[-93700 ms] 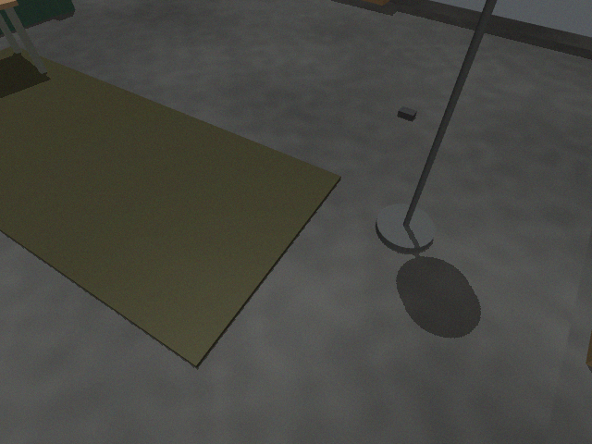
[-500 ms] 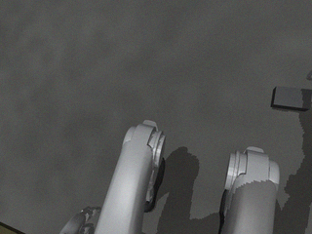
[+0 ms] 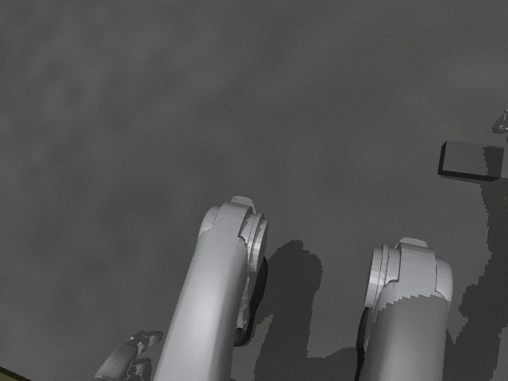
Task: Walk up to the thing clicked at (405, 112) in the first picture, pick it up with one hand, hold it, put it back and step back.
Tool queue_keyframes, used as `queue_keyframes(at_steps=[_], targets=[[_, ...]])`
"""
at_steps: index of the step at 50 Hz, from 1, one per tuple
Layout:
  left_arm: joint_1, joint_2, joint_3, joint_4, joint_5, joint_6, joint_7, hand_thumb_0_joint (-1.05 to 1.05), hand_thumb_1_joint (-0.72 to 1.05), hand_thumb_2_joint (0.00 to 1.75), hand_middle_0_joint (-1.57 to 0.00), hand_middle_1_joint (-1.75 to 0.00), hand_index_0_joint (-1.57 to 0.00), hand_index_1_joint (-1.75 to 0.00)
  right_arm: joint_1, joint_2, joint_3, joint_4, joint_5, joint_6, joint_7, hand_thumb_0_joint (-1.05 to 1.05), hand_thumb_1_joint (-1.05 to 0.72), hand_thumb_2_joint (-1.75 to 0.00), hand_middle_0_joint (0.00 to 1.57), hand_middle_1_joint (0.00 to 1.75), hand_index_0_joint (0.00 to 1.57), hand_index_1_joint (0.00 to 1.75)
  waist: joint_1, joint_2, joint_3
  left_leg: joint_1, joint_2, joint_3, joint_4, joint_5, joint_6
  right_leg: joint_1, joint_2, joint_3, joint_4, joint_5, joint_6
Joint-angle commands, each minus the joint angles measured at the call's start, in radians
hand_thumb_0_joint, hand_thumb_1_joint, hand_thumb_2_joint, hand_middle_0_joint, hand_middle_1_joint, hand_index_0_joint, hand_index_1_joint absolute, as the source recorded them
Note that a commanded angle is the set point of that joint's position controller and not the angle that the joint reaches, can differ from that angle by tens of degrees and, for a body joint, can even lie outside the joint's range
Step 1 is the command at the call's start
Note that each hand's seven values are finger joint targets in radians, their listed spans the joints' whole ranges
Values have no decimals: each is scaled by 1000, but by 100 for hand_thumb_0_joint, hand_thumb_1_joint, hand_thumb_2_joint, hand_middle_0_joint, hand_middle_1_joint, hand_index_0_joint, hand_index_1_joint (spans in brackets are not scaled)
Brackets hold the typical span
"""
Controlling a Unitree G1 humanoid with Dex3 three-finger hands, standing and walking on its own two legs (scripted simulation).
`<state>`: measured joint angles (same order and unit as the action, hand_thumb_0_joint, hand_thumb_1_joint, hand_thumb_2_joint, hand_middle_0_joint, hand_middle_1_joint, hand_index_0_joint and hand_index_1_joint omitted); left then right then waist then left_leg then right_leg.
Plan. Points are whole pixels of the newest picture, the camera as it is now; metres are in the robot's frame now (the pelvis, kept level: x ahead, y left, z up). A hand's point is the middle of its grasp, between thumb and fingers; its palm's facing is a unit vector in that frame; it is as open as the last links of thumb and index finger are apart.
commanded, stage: rise first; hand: right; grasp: from above
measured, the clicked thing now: (469, 161) +0.49 -0.26 -0.31
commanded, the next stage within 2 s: approach in 0.08 s
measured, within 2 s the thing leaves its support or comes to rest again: neither
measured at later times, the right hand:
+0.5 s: hand (503, 145) +0.48 -0.27 -0.18, palm faces -0.42 +0.06 -0.90, open 11.9 cm
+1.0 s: hand out of the picture +0.47 -0.28 -0.18, palm faces -0.47 +0.07 -0.88, open 12.2 cm
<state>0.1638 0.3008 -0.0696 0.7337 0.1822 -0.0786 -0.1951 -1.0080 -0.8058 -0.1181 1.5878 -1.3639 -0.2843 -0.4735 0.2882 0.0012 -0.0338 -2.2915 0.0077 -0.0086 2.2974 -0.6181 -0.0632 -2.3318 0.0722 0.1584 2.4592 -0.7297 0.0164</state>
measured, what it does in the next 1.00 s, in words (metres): stands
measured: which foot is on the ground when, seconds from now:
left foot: down 0.00-1.00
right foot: down 0.00-1.00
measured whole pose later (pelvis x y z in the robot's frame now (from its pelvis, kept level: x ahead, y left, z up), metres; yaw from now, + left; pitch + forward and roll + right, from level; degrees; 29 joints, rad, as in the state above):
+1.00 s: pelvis +0.00 +0.00 +0.00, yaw +0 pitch +35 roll +10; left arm 0.20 0.31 -0.09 0.71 0.17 -0.09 -0.20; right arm -1.04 -0.78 -0.07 1.54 -1.28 -0.22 -0.41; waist 0.29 -0.01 0.00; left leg -2.31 0.01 -0.01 2.30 -0.61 -0.07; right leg -2.34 0.07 0.16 2.46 -0.72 0.03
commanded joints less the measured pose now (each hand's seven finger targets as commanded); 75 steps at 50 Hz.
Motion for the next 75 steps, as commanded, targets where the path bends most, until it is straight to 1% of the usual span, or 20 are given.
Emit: queue_keyframes(at_steps=[1,4,5,10,17,19,22,29,32,37,43,46,50,51,59,61,65,69,73,75], targets=[[221,270,87,-1,-8,-4,8,0,90,90,-20,-30,-20,-30,-298,-252,-34,-161,17,11,-47,0,19,-72,38,74,39,74,1,-372,-701,327,-13,167,-154,197,86,566,-6,-108,-310,251,-29],[215,262,86,1,-10,-5,7,0,90,90,-20,-30,-20,-30,-268,-213,-16,-112,26,22,-46,0,17,-71,40,73,41,72,10,-345,-669,317,-13,164,-158,183,89,531,-6,-112,-307,228,-31],[222,263,85,3,-4,-7,5,0,90,90,-20,-30,-20,-30,-291,-203,-12,-106,26,23,-42,0,17,-71,39,74,40,73,34,-324,-631,311,-14,166,-164,167,86,498,-6,-113,-303,201,-37],[217,275,83,-2,-9,-10,9,0,89,89,-20,-30,-20,-30,-291,-244,-30,-136,33,26,-35,0,18,-72,38,73,39,72,5,-345,-666,315,-10,165,-158,171,85,527,-6,-99,-320,217,-32],[239,278,82,12,-4,-17,9,0,89,89,-20,-30,-20,-30,-437,-169,29,-179,28,1,-32,0,18,-72,35,77,38,75,66,-370,-654,275,-10,174,-156,159,85,538,-16,-82,-310,190,-26],[248,272,72,19,4,-23,6,0,89,89,-20,-30,-20,-30,-480,-105,70,-137,27,1,-35,0,19,-73,34,79,36,76,109,-355,-604,253,-14,182,-158,147,85,519,-21,-79,-298,165,-28],[253,277,68,16,2,-26,15,0,89,89,-20,-30,-20,-30,-499,-110,84,-102,13,16,-54,0,19,-72,32,81,36,77,103,-380,-617,258,-15,180,-166,154,90,529,-20,-85,-304,169,-23],[247,285,48,-24,5,-22,-1,0,89,89,-20,-30,-20,-30,-431,-144,49,12,-13,122,-85,0,18,-72,32,80,36,76,87,-406,-635,283,-13,177,-148,220,94,537,-17,-95,-314,251,-19],[230,288,44,-50,-12,-18,-6,0,89,89,-20,-30,-20,-30,-347,-210,-3,-1,17,162,-87,0,21,-73,31,82,34,78,29,-406,-686,335,-7,161,-133,263,94,537,-14,-101,-313,313,-23],[231,279,43,-66,-25,-20,-14,0,89,89,-20,-30,-20,-30,-321,-235,-22,-94,64,170,-44,0,22,-74,32,81,35,78,33,-319,-690,429,-18,144,-159,240,84,446,-6,-126,-281,269,-53],[270,279,65,-34,-22,-20,0,0,90,89,-20,-30,-20,-30,-375,-196,-10,-212,110,94,2,0,24,-75,30,84,33,81,59,-310,-694,420,-18,162,-181,176,94,443,-11,-115,-278,217,-41],[288,278,74,-33,-13,-21,9,0,90,89,-20,-30,-20,-30,-433,-166,15,-255,101,49,22,0,23,-73,32,82,35,79,86,-337,-693,388,-17,170,-189,147,95,478,-15,-107,-281,190,-31],[293,277,73,-2,-10,-16,16,0,90,89,-20,-30,-20,-30,-402,-69,82,-163,95,28,21,0,22,-73,29,85,33,80,97,-308,-618,330,-15,179,-197,130,93,471,-16,-97,-289,159,-27],[275,270,71,1,-11,-16,19,0,90,89,-20,-30,-20,-30,-390,-75,92,-153,91,26,17,0,27,-75,27,85,31,81,83,-310,-616,334,-21,179,-201,115,92,459,-17,-102,-292,139,-31],[253,289,49,-17,-11,-10,20,0,89,89,-20,-30,-20,-30,-403,-165,47,-65,28,50,-41,0,27,-77,26,85,30,82,64,-333,-610,318,-13,183,-157,206,94,491,-16,-86,-312,245,-23],[254,289,43,-28,-2,-14,14,0,89,89,-20,-30,-20,-30,-411,-149,44,-27,13,57,-57,0,25,-75,26,85,30,81,93,-354,-608,295,-10,189,-135,227,92,532,-23,-75,-301,272,-18],[240,297,34,-30,11,-33,3,0,89,90,-20,-30,-20,-30,-456,-199,29,-30,-13,60,-99,0,27,-79,24,85,26,82,103,-383,-612,312,-16,184,-141,214,91,517,-20,-92,-276,243,-26],[227,308,23,-32,23,-57,-8,0,89,89,-20,-30,-20,-30,-421,-184,29,82,-16,67,-126,0,30,-82,23,84,24,82,129,-365,-527,254,-13,194,-128,162,87,474,-25,-76,-278,180,-22],[232,324,14,-39,31,-74,-18,0,89,89,-20,-30,-20,-30,-450,-228,14,44,-13,68,-144,0,31,-83,21,86,23,84,125,-403,-565,279,-14,196,-120,178,84,503,-28,-67,-267,196,-20],[234,334,4,-43,42,-86,-30,0,89,90,-20,-30,-20,-30,-431,-235,9,77,-13,68,-146,0,32,-84,21,86,23,85,145,-381,-545,293,-17,202,-111,184,81,495,-30,-68,-244,197,-23]])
